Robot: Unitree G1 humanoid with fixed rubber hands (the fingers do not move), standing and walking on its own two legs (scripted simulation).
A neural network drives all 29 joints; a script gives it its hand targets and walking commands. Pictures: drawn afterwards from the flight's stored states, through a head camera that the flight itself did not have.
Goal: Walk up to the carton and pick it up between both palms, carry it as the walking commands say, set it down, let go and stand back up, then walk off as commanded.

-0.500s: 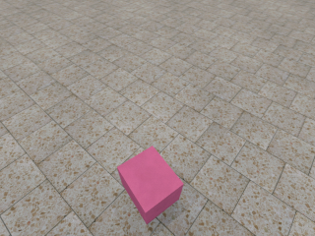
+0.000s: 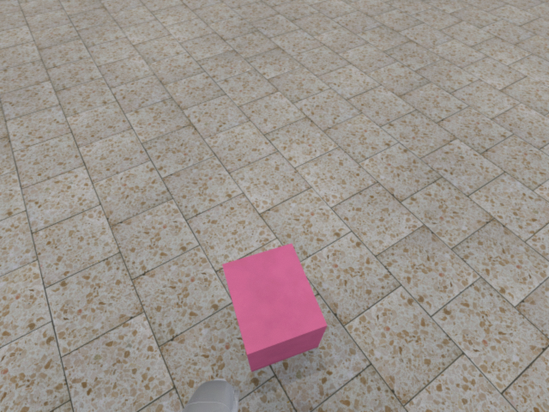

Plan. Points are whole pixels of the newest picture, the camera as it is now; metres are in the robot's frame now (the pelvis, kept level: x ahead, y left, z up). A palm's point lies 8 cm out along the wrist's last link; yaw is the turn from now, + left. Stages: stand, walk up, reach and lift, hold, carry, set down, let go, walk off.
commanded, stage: walk up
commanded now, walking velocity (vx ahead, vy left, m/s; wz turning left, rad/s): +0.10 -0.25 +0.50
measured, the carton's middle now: (271, 307) +0.48 +0.02 -0.65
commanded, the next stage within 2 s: none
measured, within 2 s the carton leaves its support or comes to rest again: neither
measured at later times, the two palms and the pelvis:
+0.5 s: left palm out of the picture +0.05 +0.18 -0.14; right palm (464, 382) +0.18 -0.31 -0.15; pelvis +0.06 -0.08 -0.02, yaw +11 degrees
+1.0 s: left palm out of the picture +0.02 +0.26 -0.15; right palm (430, 357) +0.21 -0.25 -0.11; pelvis +0.04 -0.03 -0.01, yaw +15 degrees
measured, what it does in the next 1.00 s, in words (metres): steps on the spot, turning left: left foot, then right foot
